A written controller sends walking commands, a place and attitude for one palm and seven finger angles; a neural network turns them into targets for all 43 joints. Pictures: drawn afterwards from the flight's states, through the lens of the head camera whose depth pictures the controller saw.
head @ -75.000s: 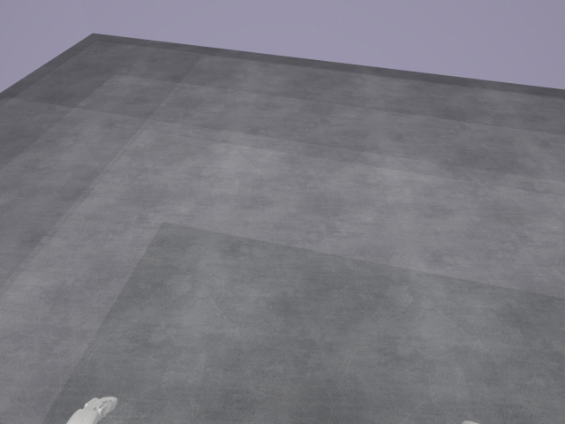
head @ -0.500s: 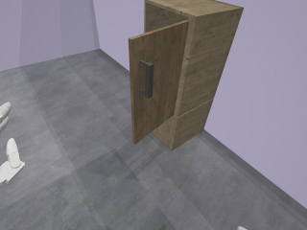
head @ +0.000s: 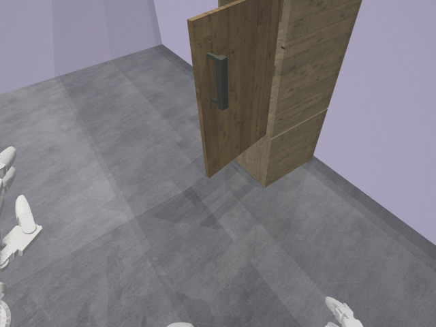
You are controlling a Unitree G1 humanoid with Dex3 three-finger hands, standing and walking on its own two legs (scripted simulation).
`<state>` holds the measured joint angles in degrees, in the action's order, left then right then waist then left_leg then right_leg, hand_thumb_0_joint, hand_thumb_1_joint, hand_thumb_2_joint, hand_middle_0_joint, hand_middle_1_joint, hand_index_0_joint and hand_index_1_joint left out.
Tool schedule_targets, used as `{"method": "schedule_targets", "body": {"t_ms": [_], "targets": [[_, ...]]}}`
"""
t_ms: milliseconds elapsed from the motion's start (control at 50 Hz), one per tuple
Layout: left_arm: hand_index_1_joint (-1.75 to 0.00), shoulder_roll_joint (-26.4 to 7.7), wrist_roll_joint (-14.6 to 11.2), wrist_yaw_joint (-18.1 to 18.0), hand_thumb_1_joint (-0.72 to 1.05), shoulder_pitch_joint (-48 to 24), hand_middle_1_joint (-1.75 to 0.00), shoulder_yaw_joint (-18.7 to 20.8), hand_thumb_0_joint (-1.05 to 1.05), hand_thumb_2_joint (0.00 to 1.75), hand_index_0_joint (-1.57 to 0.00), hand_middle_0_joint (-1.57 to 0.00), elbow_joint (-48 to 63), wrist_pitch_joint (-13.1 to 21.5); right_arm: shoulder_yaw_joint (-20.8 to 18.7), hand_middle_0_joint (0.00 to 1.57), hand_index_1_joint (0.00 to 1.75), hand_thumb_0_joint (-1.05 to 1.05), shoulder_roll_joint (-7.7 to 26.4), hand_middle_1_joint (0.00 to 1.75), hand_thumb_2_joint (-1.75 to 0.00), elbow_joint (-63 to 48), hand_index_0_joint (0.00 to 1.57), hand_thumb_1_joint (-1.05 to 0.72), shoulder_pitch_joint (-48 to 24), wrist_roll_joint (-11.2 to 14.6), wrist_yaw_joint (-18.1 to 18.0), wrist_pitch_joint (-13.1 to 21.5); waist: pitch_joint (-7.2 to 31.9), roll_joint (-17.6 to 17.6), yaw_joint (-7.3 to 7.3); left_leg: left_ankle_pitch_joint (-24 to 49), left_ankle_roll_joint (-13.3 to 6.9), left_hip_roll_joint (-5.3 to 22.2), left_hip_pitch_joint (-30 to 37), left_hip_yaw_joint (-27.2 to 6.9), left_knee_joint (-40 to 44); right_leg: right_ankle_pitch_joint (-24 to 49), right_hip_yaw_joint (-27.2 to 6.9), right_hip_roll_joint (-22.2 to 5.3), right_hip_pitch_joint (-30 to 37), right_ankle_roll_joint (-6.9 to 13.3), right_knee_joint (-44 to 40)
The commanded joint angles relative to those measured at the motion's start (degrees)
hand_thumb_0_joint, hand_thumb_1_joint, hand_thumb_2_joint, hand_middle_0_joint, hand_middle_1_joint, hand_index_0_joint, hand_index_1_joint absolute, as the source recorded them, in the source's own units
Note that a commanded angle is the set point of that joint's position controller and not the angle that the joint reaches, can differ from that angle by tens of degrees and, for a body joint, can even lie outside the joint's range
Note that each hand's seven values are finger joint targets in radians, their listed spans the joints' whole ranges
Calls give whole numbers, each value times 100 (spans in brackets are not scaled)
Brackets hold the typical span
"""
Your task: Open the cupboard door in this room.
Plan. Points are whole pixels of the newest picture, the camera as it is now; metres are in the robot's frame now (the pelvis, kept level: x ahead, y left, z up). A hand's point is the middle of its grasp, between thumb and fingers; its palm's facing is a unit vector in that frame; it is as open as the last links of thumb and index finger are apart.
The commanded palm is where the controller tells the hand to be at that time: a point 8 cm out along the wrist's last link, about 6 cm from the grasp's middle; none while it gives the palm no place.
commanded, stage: stop stepping back and stand still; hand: left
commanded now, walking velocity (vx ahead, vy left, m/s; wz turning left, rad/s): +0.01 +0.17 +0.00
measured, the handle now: (216, 81) +0.73 +0.06 +0.08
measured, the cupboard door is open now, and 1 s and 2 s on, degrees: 100 100 100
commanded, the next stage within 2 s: let the arm hang, fingers relaxed in 0.14 s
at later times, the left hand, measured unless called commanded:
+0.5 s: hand out of the picture +0.13 +0.20 -0.13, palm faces -0.02 -0.97 -0.25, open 7.4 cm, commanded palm none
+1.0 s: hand out of the picture +0.00 +0.22 -0.15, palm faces +0.02 -0.97 -0.26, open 7.4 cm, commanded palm none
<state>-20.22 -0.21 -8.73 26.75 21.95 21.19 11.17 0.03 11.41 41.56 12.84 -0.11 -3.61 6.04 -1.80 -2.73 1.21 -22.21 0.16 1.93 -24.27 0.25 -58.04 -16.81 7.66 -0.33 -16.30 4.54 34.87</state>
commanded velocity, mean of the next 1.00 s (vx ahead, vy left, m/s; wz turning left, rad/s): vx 0.00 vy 0.01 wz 0.00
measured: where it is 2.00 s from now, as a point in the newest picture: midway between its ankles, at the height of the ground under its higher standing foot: outside the picture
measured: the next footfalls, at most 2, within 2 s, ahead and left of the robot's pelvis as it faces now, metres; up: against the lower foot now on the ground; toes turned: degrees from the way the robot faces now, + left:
left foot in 0.22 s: +0.09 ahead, +0.13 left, +0.00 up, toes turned +3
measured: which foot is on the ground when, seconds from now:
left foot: up 0.00-0.20, down 0.22-1.00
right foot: down 0.00-1.00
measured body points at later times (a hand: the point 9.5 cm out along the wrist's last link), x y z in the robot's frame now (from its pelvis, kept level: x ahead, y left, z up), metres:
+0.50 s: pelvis +0.02 +0.02 +0.00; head +0.04 +0.00 +0.45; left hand +0.13 +0.26 -0.11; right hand +0.16 -0.23 -0.12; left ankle +0.05 +0.13 -0.73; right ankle +0.03 -0.08 -0.73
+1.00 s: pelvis +0.02 +0.02 +0.02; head +0.03 +0.01 +0.47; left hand +0.01 +0.27 -0.13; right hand +0.01 -0.20 -0.15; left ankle +0.05 +0.13 -0.73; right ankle +0.03 -0.08 -0.73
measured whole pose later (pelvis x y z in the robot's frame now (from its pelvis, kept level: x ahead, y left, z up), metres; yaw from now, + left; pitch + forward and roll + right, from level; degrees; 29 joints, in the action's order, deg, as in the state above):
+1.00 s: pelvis +0.02 +0.02 +0.02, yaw +0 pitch -2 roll +0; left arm -10.8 0.5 -1.6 15.7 -0.1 -66.0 -0.4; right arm 0.3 10.3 66.0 15.7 -0.8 -1.1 -1.1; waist -2.9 -2.3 -0.1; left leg -9.3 -1.4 -0.6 -10.6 2.9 -21.7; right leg -12.0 4.4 -0.3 -8.9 1.5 22.8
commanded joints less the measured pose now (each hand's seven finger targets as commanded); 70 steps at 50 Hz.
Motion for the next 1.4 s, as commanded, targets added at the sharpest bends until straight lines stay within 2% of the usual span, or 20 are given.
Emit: {"method": "schedule_targets", "body": {"t_ms": [0, 60, 100, 140, 160, 200, 220, 240, 260, 300, 340, 360, 380, 420, 480, 560, 640, 740, 1120, 1380], "targets": [[-30, -1494, -77, -97, 90, -80, -30, 990, 0, 90, -20, -20, 1650, 596, -245, 20, 30, 0, 591, 30, -90, -1148, 20, -90, -706, 20, -70, 317, 520, 700, -182, 497, 53, 84, -453, 71, -11, 1084, -1878, -1622, 596, 291, -1908], [-30, -1560, -107, -181, 90, 100, -30, 1139, 0, 90, -20, -20, 1879, 694, -241, 20, 30, 0, 569, 30, -90, -1287, 20, -90, -673, -6, -117, 370, 545, 1001, -94, 483, -47, 39, 109, 296, 1470, 1083, -1476, -1526, 707, 316, -1855], [-30, -1490, -136, -233, 90, 329, -30, 1138, 0, 90, -20, -20, 1861, 674, -243, 20, 30, 0, 553, 30, -90, -1347, 20, -90, -636, -1, -143, 384, 529, 757, -43, 627, -99, -30, 587, 400, 2240, 782, -1458, -1493, 624, 288, -1842], [-30, -1352, -180, -245, 90, 495, -30, 1086, 0, 90, -20, -20, 1715, 636, -270, 20, 30, 0, 618, 30, -90, -1341, 20, -90, -503, -11, -130, 382, 493, 467, -110, 1057, -98, -118, 1098, 406, 3027, 543, -1421, -1316, 503, 89, -1752], [-30, -1313, -199, -235, 90, 547, -30, 1056, 0, 90, -20, -20, 1659, 630, -304, 20, 30, 0, 680, 30, -90, -1358, 20, -90, -478, 1, -128, 369, 428, 177, -114, 1166, -133, -26, 1296, 249, 3338, 505, -1389, -1172, 425, -47, -1606], [-30, -1240, -209, -197, 90, 564, -30, 1005, 0, 90, -20, -20, 1547, 616, -352, 20, 30, 0, 821, 30, -90, -1439, 20, -90, -503, 52, -123, 328, 365, -305, -70, 1527, -355, 617, 1257, -513, 3717, 457, -1105, -615, 391, -371, -1136], [-30, -395, 390, 733, 90, 108, -30, -1518, 0, 90, -20, -20, -2596, -453, -537, 20, 30, 0, 2113, 30, -90, -273, 20, -90, -658, -57, 464, 432, 117, -541, -367, 2974, -521, 929, 484, -802, 2827, 1399, -445, -786, -273, -438, 33], [-30, -79, 259, 846, 90, 94, -30, -1525, 0, 90, -20, -20, -2661, -936, -547, 20, 30, 0, 1712, 30, -90, -464, 20, -90, -439, -18, 406, 69, 495, -353, -167, 3423, -603, 939, 436, -814, 2893, 977, -847, -567, 53, -413, 136], [-30, 17, 260, 859, 90, 77, -30, -1447, 0, 90, -20, -20, -2673, -1071, -426, 20, 30, 0, 1447, 30, -90, -514, 20, -90, -405, -3, 380, -34, 535, -641, -152, 3494, -639, 919, 268, -777, 3154, 384, -645, -434, 211, -446, 308], [-30, 23, 250, 874, 90, -447, -30, -1586, 0, 90, -20, -20, -3105, -1055, -325, 20, 30, 0, 1364, 30, -90, -439, 20, -90, -420, -89, 370, -113, 811, 217, -71, 3426, -652, 949, 241, -969, 3128, 217, -673, -329, 310, -400, 246], [-30, -264, 247, 879, 90, -653, -30, -1608, 0, 90, -20, -20, -3779, -997, -274, 20, 30, 0, 1420, 30, -90, -383, 20, -90, -454, -91, 350, -170, 1058, 1175, -14, 3108, -473, 657, 395, -762, 2893, 1432, -890, -525, 820, -307, -342], [-30, -411, 251, 872, 90, -825, -30, -1625, 0, 90, -20, -20, -4136, -962, -275, 20, 30, 0, 1370, 30, -90, -305, 20, -90, -440, -74, 337, -217, 1145, 1768, -58, 2685, -303, 384, 613, -472, 2634, 2235, -1190, -841, 875, -169, -628], [-30, -535, 247, 856, 90, -1057, -30, -1656, 0, 90, -20, -20, -4505, -959, -282, 20, 30, 0, 1370, 30, -90, -211, 20, -90, -362, -72, 343, -292, 1112, 1881, -160, 2351, -181, 174, 750, -316, 2585, 2687, -1301, -1083, 789, 28, -687], [-30, -461, 182, 818, 90, -1274, -30, -1771, 0, 90, -20, -20, -5222, -995, -228, 20, 30, 0, 1245, 30, -90, 88, 20, -90, -359, -118, 344, -431, 883, 1252, -213, 2158, -130, 117, 1083, -267, 2799, 2544, -1290, -1096, 518, 78, -747], [-30, -247, 123, 766, 90, -1295, -30, -1967, 0, 90, -20, -20, -6072, -1059, -80, 20, 30, 0, 1059, 30, -90, 456, 20, -90, -466, -132, 360, -529, 689, -229, -132, 2411, -205, 362, 1220, -494, 3366, 1175, -1062, -673, 559, -238, -928], [-30, 79, 90, 738, 90, -1064, -30, -2002, 0, 90, -20, -20, -7071, -1047, -30, 20, 30, 0, 715, 30, -90, 991, 20, -90, -330, -116, 299, -596, 373, -587, -129, 1538, -142, 312, 1168, -411, 3640, 667, -1102, -657, 668, -185, -1439], [-30, 140, 72, 738, 90, -1061, -30, -2044, 0, 90, -20, -20, -7653, -1051, -43, 20, 30, 0, 629, 30, -90, 1400, 20, -90, -57, -100, 266, -640, 156, -477, -145, 1039, -145, 358, 1091, -476, 3884, 389, -1012, -622, 700, -159, -1667], [-30, 230, 72, 727, 90, -1044, -30, -2080, 0, 90, -20, -20, -8149, -1037, -88, 20, 30, 0, 599, 30, -90, 1808, 20, -90, 252, -91, 240, -647, -138, 399, -179, 868, -177, 386, 1243, -452, 4027, 44, -996, -626, 431, -159, -1857], [-30, 350, 59, 672, 90, -926, -30, -2066, 0, 90, -20, -20, -8615, -1025, -49, 20, 30, 0, 334, 30, -90, 2368, 20, -90, 556, -97, 201, -572, -313, 195, -131, 1167, -174, 386, 1235, -341, 4181, 301, -1018, -634, 525, -182, -1778], [-30, 304, 72, 677, 90, -1013, -30, -2020, 0, 90, -20, -20, -8572, -986, -115, 20, 30, 0, 462, 30, -90, 2319, 20, -90, 457, -82, 180, -546, -280, 223, -145, 1291, -185, 417, 1391, -345, 4154, 459, -1037, -604, 524, -180, -1814]]}}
